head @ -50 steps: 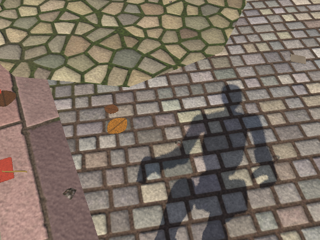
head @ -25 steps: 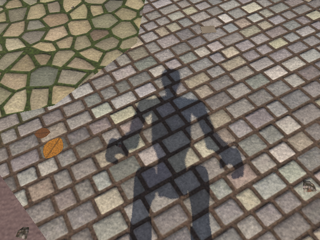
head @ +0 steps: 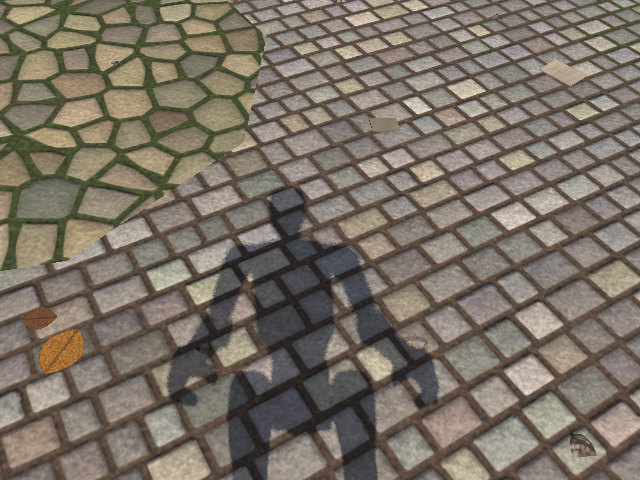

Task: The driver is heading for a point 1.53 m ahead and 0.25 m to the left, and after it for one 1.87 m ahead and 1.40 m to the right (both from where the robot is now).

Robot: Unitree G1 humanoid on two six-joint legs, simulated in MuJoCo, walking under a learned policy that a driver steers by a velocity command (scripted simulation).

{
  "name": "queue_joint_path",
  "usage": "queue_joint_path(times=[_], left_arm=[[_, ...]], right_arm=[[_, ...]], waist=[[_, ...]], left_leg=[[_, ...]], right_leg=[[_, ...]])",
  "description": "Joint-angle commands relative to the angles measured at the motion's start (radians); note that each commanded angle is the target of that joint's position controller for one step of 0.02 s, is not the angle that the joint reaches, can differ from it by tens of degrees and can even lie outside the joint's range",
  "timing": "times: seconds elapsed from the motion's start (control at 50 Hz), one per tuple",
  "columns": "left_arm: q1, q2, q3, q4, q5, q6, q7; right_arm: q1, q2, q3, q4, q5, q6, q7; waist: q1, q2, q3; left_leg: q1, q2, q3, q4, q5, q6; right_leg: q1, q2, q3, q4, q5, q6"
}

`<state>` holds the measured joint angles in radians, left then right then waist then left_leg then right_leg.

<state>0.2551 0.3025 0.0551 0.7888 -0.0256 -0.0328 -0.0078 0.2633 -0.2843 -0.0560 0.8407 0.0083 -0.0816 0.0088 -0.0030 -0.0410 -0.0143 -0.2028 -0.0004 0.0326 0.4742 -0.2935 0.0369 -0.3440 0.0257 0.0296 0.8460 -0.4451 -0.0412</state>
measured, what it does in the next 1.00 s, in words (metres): walks ahead: right foot, then left foot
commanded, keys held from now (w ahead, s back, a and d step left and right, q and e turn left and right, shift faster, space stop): w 1.00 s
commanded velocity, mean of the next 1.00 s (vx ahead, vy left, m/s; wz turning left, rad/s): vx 0.47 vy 0.00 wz -0.01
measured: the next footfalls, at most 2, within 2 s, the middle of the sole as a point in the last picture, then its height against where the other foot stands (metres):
right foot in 0.38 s outside the picture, level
left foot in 0.90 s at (271, 413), level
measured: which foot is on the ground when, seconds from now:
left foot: down 0.00-0.40, up 0.42-0.88, down 0.90-1.00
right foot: up 0.00-0.36, down 0.38-0.90, up 0.92-1.00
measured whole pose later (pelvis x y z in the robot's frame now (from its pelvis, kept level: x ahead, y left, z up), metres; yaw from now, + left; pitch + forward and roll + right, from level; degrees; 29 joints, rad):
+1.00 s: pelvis +0.55 +0.01 -0.01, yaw +0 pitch +1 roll -1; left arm 0.33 0.30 0.05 0.91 -0.03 -0.07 -0.01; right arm 0.13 -0.28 -0.04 0.73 0.00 -0.09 0.03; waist 0.03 -0.01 0.05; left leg -0.43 -0.01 0.05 0.55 -0.14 0.05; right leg -0.26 0.00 0.04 1.08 -0.47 -0.03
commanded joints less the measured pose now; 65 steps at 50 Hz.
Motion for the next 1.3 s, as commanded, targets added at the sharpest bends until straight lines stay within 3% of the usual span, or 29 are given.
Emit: queue_joint_path(times=[0.02, 0.08, 0.16, 0.26, 0.32, 0.36, 0.38, 0.4, 0.42, 0.44, 0.46, 0.48, 0.52, 0.58, 0.7, 0.78, 0.86, 0.9, 0.92, 0.94, 0.96, 0.98, 1.0, 1.02, 1.06, 1.1, 1.16, 1.24, 1.3], left_arm=[[-0.124, 0.117, 0.032, -0.113, 0.000, -0.047, -0.007], [-0.158, 0.073, 0.025, -0.113, 0.015, -0.050, -0.016], [-0.239, 0.021, 0.005, -0.139, 0.013, -0.051, -0.022], [-0.344, 0.024, -0.002, -0.178, 0.001, -0.059, -0.045], [-0.311, 0.066, 0.010, -0.178, 0.002, -0.064, -0.053], [-0.099, 0.129, 0.045, -0.118, 0.006, -0.059, -0.040], [0.077, 0.173, 0.065, -0.073, 0.007, -0.053, -0.027], [0.191, 0.287, 0.089, -0.050, 0.031, -0.048, -0.022], [0.197, 0.204, 0.065, -0.040, 0.020, -0.049, -0.025], [0.111, 0.153, 0.045, -0.042, 0.014, -0.050, -0.023], [0.038, 0.127, 0.036, -0.051, 0.014, -0.050, -0.020], [-0.018, 0.094, 0.026, -0.052, 0.019, -0.051, -0.024], [-0.072, 0.071, 0.022, -0.054, 0.035, -0.063, -0.026], [-0.069, 0.089, 0.027, -0.025, 0.024, -0.083, -0.023], [0.023, 0.133, 0.032, 0.024, 0.015, -0.073, -0.001], [0.107, 0.153, 0.037, 0.070, 0.003, -0.053, 0.004], [0.106, 0.174, 0.046, 0.088, 0.002, -0.026, 0.012], [0.086, 0.151, 0.034, 0.081, 0.013, -0.014, 0.016], [0.156, 0.071, 0.007, 0.053, 0.029, -0.024, 0.014], [0.234, -0.006, -0.019, 0.065, 0.025, -0.046, 0.007], [0.145, 0.106, 0.008, 0.059, -0.004, -0.062, -0.002], [0.056, 0.137, 0.016, 0.027, -0.021, -0.073, -0.005], [0.000, 0.128, 0.015, 0.018, -0.008, -0.076, 0.001], [0.002, 0.116, 0.018, 0.016, 0.004, -0.072, 0.002], [0.045, 0.084, 0.016, 0.035, 0.008, -0.051, 0.002], [0.032, 0.060, 0.012, 0.035, 0.013, -0.033, 0.007], [-0.070, 0.052, 0.009, 0.000, 0.025, -0.031, 0.008], [-0.202, 0.024, -0.003, -0.034, 0.021, -0.047, -0.006], [-0.288, 0.026, -0.007, -0.064, 0.013, -0.055, -0.019]], right_arm=[[0.064, -0.148, -0.029, -0.039, -0.001, -0.018, -0.003], [0.075, -0.138, -0.021, -0.041, -0.008, -0.013, -0.007], [0.110, -0.149, -0.021, -0.030, -0.003, -0.005, -0.015], [0.180, -0.170, -0.027, 0.000, 0.011, 0.006, -0.018], [0.172, -0.187, -0.037, 0.007, 0.017, 0.018, -0.021], [0.151, -0.195, -0.038, 0.004, 0.012, 0.032, -0.027], [0.154, -0.171, -0.026, -0.011, 0.000, 0.035, -0.031], [0.283, -0.033, 0.016, -0.045, -0.006, 0.018, -0.020], [0.253, -0.064, 0.013, -0.025, 0.011, -0.009, -0.017], [0.135, -0.154, -0.015, -0.062, 0.044, -0.024, -0.009], [0.064, -0.155, -0.013, -0.084, 0.045, -0.032, -0.009], [0.025, -0.142, -0.014, -0.084, 0.023, -0.031, -0.014], [0.083, -0.112, -0.016, -0.068, 0.012, -0.011, -0.013], [0.063, -0.080, -0.011, -0.077, 0.004, 0.016, -0.018], [-0.170, -0.049, 0.007, -0.145, -0.002, -0.004, -0.001], [-0.276, -0.058, 0.009, -0.189, 0.009, -0.013, 0.021], [-0.235, -0.101, -0.005, -0.199, 0.007, -0.016, 0.035], [0.018, -0.173, -0.045, -0.129, 0.003, -0.014, 0.022], [0.153, -0.260, -0.066, -0.110, -0.017, -0.010, 0.015], [0.200, -0.270, -0.067, -0.090, -0.007, -0.007, 0.022], [0.181, -0.178, -0.040, -0.095, 0.001, -0.008, 0.021], [0.098, -0.158, -0.031, -0.108, 0.001, -0.008, 0.019], [0.033, -0.140, -0.025, -0.118, -0.009, -0.008, 0.018], [-0.007, -0.126, -0.021, -0.122, -0.018, -0.013, 0.019], [-0.033, -0.099, -0.016, -0.119, -0.019, -0.023, 0.022], [-0.024, -0.111, -0.019, -0.102, -0.011, -0.033, 0.021], [0.016, -0.135, -0.026, -0.073, -0.009, -0.028, 0.008], [0.064, -0.152, -0.029, -0.042, -0.001, -0.017, -0.005], [0.122, -0.161, -0.032, -0.005, 0.006, -0.005, -0.009]], waist=[[-0.048, 0.174, 0.108], [-0.049, 0.144, 0.101], [-0.072, 0.140, 0.102], [-0.090, 0.142, 0.144], [-0.039, 0.155, 0.111], [0.083, 0.161, -0.040], [0.159, 0.135, -0.168], [0.113, -0.135, -0.356], [0.129, -0.197, -0.429], [0.121, -0.146, -0.225], [0.093, -0.072, -0.116], [0.061, -0.002, -0.032], [-0.005, -0.055, -0.013], [-0.029, -0.031, 0.033], [0.046, 0.008, 0.089], [0.083, 0.008, 0.107], [0.031, -0.025, 0.060], [-0.098, -0.011, -0.113], [-0.104, 0.133, -0.275], [-0.079, 0.341, -0.380], [-0.109, 0.237, -0.301], [-0.092, 0.183, -0.156], [-0.068, 0.094, -0.073], [-0.032, 0.110, -0.035], [0.008, 0.124, -0.032], [0.019, 0.113, -0.005], [-0.001, 0.088, 0.036], [-0.047, 0.092, 0.067], [-0.077, 0.091, 0.089]], left_leg=[[0.289, 0.318, -0.471, -0.332, -0.277, 0.183], [0.238, 0.247, -0.295, -0.361, 0.022, 0.155], [0.163, 0.186, -0.135, -0.368, 0.246, 0.141], [0.186, 0.235, -0.113, -0.362, 0.282, 0.139], [0.278, 0.271, -0.106, -0.276, 0.514, 0.115], [0.263, 0.227, -0.051, -0.011, 0.858, 0.080], [0.097, 0.188, -0.032, 0.229, 0.736, 0.047], [-0.319, 0.026, -0.012, 0.663, 0.216, -0.026], [-0.432, -0.040, -0.164, 0.812, -0.266, -0.020], [-0.536, 0.024, -0.163, 0.870, -0.224, -0.003], [-0.533, 0.076, -0.128, 0.833, -0.135, 0.009], [-0.496, 0.113, -0.107, 0.766, -0.063, 0.008], [-0.381, 0.158, -0.119, 0.704, 0.016, -0.005], [-0.394, 0.170, -0.101, 0.613, 0.070, -0.036], [-0.408, 0.128, -0.047, 0.208, 0.394, -0.055], [-0.433, 0.101, -0.052, 0.082, 0.401, -0.032], [-0.350, 0.058, -0.034, 0.032, 0.239, 0.020], [0.025, 0.021, 0.006, 0.023, 0.247, 0.076], [0.406, 0.245, -0.291, 0.059, 0.215, 0.180], [0.601, 0.387, -0.712, -0.104, -0.006, 0.280], [0.556, 0.365, -0.707, -0.161, -0.127, 0.240], [0.418, 0.341, -0.569, -0.184, -0.074, 0.207], [0.277, 0.302, -0.465, -0.212, 0.036, 0.189], [0.175, 0.280, -0.399, -0.237, 0.146, 0.193], [0.090, 0.237, -0.308, -0.290, 0.232, 0.194], [0.052, 0.226, -0.242, -0.325, 0.304, 0.202], [0.067, 0.214, -0.178, -0.358, 0.345, 0.200], [0.077, 0.174, -0.093, -0.372, 0.319, 0.163], [0.153, 0.204, -0.094, -0.352, 0.312, 0.163]], right_leg=[[-0.536, -0.099, 0.040, 0.201, 0.075, -0.004], [-0.473, -0.117, 0.003, 0.118, 0.253, 0.030], [-0.353, -0.095, -0.043, -0.114, 0.425, 0.066], [-0.271, -0.069, -0.048, -0.295, 0.492, 0.040], [-0.203, -0.048, -0.050, -0.335, 0.410, -0.009], [0.093, 0.011, -0.099, -0.350, 0.384, -0.063], [0.390, -0.065, -0.022, -0.309, 0.378, -0.103], [0.808, -0.357, 0.466, -0.343, 0.158, -0.273], [0.802, -0.417, 0.744, -0.536, 0.009, -0.297], [0.659, -0.378, 0.597, -0.566, -0.018, -0.237], [0.504, -0.341, 0.464, -0.583, 0.060, -0.208], [0.358, -0.289, 0.351, -0.614, 0.174, -0.184], [0.208, -0.248, 0.259, -0.673, 0.279, -0.191], [0.126, -0.238, 0.166, -0.735, 0.363, -0.212], [0.162, -0.190, 0.036, -0.757, 0.434, -0.171], [0.303, -0.245, 0.046, -0.711, 0.435, -0.161], [0.434, -0.284, 0.055, -0.578, 0.674, -0.123], [0.350, -0.201, -0.012, -0.255, 0.873, -0.074], [0.034, -0.105, -0.061, 0.104, 0.590, -0.020], [-0.247, 0.049, 0.018, 0.354, -0.116, 0.017], [-0.360, -0.007, 0.109, 0.454, -0.129, 0.001], [-0.406, -0.060, 0.072, 0.445, -0.037, -0.012], [-0.379, -0.104, 0.046, 0.397, 0.052, -0.014], [-0.332, -0.137, 0.048, 0.344, 0.114, -0.007], [-0.243, -0.163, 0.051, 0.289, 0.167, 0.007], [-0.258, -0.170, 0.038, 0.229, 0.207, 0.026], [-0.332, -0.174, 0.031, 0.064, 0.353, 0.056], [-0.284, -0.135, -0.010, -0.189, 0.547, 0.057], [-0.289, -0.113, -0.018, -0.280, 0.562, 0.047]])
Velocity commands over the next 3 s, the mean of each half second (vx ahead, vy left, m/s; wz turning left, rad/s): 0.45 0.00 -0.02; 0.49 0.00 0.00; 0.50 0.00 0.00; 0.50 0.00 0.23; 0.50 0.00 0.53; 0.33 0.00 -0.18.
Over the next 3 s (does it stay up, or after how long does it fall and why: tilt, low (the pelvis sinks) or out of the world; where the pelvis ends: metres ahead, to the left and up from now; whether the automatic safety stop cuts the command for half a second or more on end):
stays up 1.58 0.15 0.00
